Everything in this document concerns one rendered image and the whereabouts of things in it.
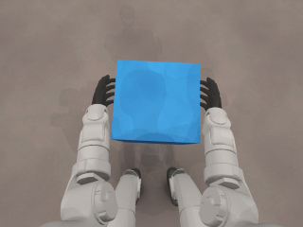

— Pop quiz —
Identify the robot left upper arm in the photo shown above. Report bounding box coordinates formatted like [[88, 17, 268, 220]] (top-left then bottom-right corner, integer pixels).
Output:
[[39, 180, 118, 227]]

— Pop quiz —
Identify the robot left hand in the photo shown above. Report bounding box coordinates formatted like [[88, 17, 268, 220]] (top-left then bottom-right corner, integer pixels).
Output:
[[91, 75, 116, 107]]

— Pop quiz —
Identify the robot right upper arm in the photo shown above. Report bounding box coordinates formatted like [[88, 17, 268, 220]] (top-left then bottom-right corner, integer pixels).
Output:
[[199, 184, 284, 227]]

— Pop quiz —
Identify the carton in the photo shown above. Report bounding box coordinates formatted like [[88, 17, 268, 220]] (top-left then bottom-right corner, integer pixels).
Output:
[[111, 60, 201, 145]]

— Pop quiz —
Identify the left robot thigh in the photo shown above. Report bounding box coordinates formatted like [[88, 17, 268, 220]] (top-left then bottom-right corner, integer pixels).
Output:
[[107, 174, 141, 227]]

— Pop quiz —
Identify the left robot forearm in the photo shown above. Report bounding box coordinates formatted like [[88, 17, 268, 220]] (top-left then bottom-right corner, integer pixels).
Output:
[[60, 104, 111, 216]]

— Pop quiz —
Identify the right robot forearm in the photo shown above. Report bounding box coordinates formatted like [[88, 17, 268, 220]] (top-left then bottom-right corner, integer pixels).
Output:
[[202, 107, 253, 199]]

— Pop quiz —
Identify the robot right hand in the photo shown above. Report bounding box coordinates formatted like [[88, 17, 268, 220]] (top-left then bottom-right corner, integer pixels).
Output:
[[200, 78, 222, 111]]

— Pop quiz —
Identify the right robot foot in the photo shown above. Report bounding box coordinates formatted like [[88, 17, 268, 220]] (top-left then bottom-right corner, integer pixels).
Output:
[[167, 167, 178, 206]]

